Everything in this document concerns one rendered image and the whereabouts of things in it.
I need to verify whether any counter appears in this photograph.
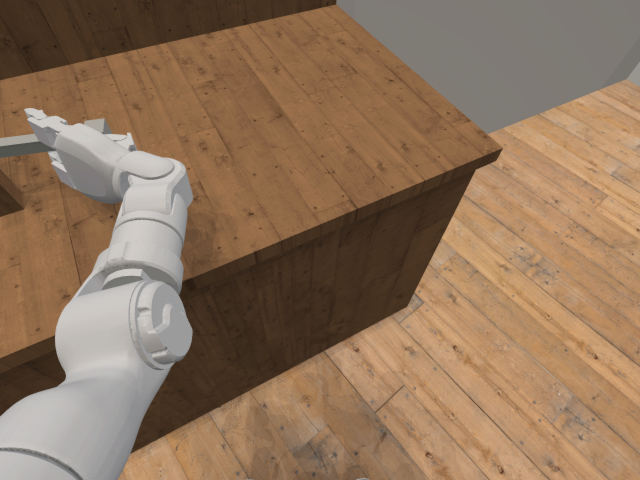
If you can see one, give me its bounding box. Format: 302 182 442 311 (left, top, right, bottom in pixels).
0 0 503 454

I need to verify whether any robot left forearm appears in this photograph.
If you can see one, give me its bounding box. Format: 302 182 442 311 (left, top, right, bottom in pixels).
55 151 193 370

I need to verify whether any robot left hand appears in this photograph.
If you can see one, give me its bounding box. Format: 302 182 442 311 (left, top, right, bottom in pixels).
24 108 138 204

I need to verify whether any tap lever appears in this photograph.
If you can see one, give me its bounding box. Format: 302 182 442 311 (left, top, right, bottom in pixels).
0 118 112 158

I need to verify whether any left robot upper arm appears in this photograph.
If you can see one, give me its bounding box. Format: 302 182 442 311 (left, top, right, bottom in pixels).
0 279 193 480

